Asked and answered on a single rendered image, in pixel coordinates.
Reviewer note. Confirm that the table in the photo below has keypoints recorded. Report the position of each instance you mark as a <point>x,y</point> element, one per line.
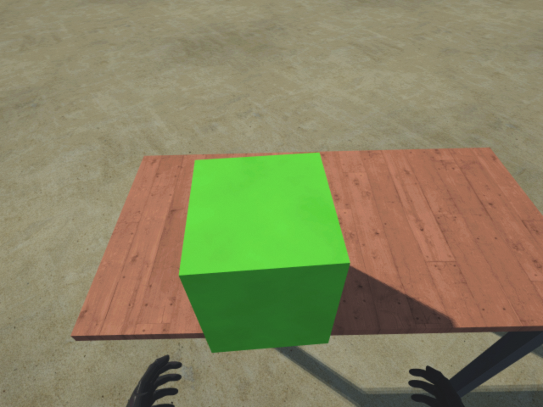
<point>440,240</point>

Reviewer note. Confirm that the robot right hand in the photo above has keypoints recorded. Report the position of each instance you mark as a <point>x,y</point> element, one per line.
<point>445,394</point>

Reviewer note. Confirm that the carton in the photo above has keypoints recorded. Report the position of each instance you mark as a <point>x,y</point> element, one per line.
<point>263,258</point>

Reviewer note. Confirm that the robot left hand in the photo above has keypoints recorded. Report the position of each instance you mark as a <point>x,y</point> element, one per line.
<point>145,393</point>

